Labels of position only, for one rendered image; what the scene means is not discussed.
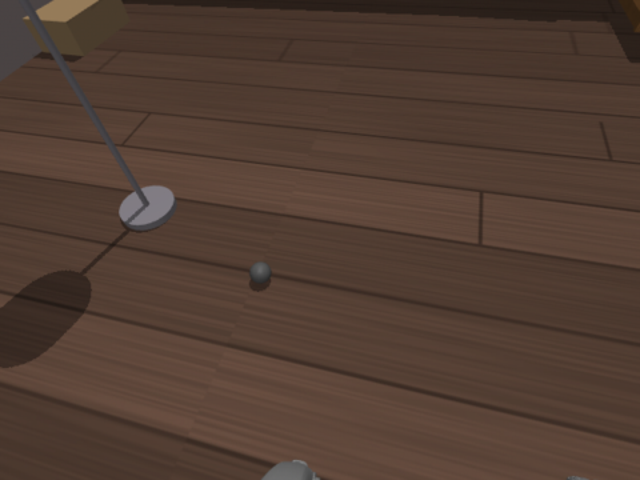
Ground bookshelf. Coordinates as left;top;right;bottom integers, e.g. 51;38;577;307
619;0;640;32

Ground floor lamp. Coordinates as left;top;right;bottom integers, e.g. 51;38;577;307
18;0;177;231

